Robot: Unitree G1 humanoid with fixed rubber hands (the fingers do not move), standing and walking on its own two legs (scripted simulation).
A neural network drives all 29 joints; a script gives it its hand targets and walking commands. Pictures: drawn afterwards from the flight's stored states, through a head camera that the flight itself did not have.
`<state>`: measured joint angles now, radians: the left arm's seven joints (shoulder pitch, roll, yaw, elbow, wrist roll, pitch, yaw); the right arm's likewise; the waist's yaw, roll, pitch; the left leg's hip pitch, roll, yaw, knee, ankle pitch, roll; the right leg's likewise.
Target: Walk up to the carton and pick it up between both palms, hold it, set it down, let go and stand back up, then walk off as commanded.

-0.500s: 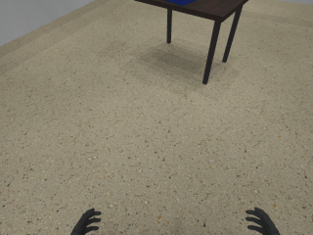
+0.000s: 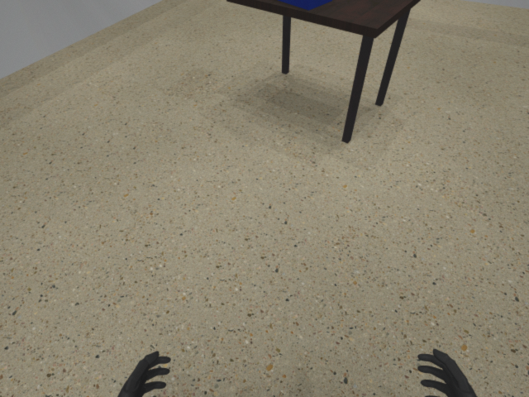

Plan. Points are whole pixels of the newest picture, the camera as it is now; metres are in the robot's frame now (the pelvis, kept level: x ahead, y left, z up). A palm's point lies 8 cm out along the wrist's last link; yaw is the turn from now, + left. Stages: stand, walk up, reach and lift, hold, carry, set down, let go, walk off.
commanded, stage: stand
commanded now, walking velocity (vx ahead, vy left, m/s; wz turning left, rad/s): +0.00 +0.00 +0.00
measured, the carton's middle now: out of the picture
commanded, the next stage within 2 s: none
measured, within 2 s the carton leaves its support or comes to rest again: neither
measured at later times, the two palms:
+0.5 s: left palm out of the picture +0.14 +0.24 -0.08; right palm out of the picture +0.14 -0.25 -0.07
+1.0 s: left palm out of the picture +0.12 +0.24 -0.08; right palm out of the picture +0.12 -0.25 -0.07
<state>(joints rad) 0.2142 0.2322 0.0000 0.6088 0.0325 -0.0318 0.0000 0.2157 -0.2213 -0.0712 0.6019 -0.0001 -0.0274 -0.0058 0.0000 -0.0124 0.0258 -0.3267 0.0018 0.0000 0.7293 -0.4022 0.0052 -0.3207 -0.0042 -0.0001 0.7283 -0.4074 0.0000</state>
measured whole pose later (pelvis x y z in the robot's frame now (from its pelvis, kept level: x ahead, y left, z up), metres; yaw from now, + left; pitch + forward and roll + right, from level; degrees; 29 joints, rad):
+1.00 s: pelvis -0.03 +0.00 +0.00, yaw +0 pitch -2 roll +0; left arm 0.21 0.24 0.00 0.61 0.03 -0.04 0.00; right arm 0.22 -0.22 -0.07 0.60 0.00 -0.03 -0.01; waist 0.00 -0.01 0.03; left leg -0.33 0.00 0.00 0.73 -0.37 0.01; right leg -0.32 0.00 0.00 0.73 -0.37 0.00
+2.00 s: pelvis -0.03 +0.00 +0.00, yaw +0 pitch -3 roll +0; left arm 0.21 0.25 0.00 0.63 0.03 -0.04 0.00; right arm 0.22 -0.23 -0.07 0.61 0.00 -0.03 -0.01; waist 0.00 -0.02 0.03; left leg -0.33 0.00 0.00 0.73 -0.36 0.01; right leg -0.32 0.00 0.00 0.73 -0.36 0.00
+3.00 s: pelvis -0.03 +0.00 +0.00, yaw +0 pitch -3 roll +0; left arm 0.21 0.25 0.00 0.64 0.03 -0.04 0.00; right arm 0.22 -0.23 -0.07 0.62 0.00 -0.03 -0.01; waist 0.00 -0.02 0.03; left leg -0.33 0.00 0.00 0.73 -0.36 0.01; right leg -0.32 0.00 0.00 0.73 -0.36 0.00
